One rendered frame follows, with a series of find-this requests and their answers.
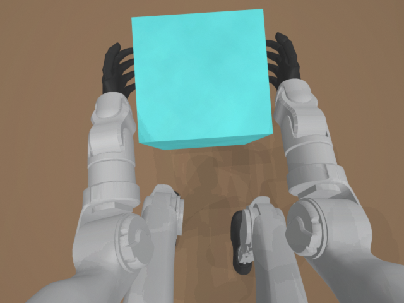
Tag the carton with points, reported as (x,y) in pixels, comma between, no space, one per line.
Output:
(201,79)

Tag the robot right shin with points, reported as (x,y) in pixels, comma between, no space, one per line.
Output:
(245,254)

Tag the right robot upper arm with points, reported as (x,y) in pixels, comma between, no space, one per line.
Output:
(334,236)

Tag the robot right thigh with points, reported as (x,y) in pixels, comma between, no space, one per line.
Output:
(278,278)

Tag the right robot hand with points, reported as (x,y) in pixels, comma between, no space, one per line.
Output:
(288,67)

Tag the left robot hand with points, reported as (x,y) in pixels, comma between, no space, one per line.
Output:
(113,80)

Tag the left robot upper arm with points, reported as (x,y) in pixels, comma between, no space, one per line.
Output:
(108,254)

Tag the left robot forearm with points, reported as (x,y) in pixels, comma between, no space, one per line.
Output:
(112,188)

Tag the right robot forearm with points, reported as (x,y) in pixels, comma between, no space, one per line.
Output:
(312,168)

